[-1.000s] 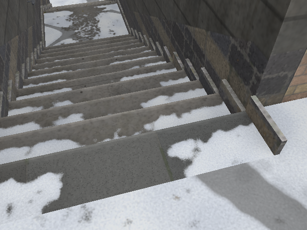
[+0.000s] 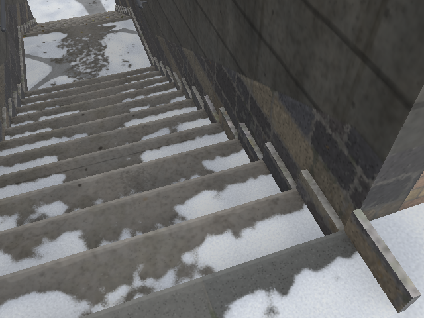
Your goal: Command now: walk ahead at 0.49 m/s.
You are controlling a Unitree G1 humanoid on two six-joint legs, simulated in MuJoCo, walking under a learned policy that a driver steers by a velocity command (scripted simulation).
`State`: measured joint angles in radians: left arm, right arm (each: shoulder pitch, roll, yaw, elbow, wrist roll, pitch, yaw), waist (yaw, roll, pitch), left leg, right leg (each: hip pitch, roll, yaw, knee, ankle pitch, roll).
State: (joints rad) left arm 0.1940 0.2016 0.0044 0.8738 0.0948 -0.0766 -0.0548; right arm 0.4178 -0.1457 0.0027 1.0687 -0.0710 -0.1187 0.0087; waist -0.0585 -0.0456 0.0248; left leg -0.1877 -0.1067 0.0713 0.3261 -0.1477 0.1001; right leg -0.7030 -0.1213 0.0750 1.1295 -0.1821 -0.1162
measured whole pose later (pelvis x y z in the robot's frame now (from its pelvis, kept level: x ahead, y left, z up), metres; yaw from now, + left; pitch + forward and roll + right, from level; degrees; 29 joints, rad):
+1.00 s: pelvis +0.54 +0.01 -0.03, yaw +11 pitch +1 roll +1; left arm 0.23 0.23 0.03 0.83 0.10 -0.08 -0.04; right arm 0.45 -0.19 -0.04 1.03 -0.07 -0.14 0.05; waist -0.06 -0.02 -0.02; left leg -0.34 -0.13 0.02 0.75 -0.42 0.11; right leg -0.62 -0.02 0.11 1.38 -0.33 -0.06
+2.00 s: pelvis +0.95 +0.32 -0.32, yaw +42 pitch -1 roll +0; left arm 0.30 0.22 0.01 0.94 0.03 -0.05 -0.01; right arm 0.28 -0.23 -0.03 0.95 -0.04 -0.08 0.06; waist 0.05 -0.02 0.08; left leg -0.38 0.00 0.14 0.59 -0.21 0.09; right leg -0.61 -0.11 -0.01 1.40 -0.46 0.05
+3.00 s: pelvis +1.03 +0.35 -0.31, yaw +8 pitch +7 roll +0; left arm 0.33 0.25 0.07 0.77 0.04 -0.03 0.00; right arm 0.26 -0.22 -0.03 0.75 -0.07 -0.05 0.01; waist 0.01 -0.02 -0.11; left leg -0.29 -0.04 0.06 0.46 -0.30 0.09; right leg -0.66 0.13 0.20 1.13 -0.49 0.05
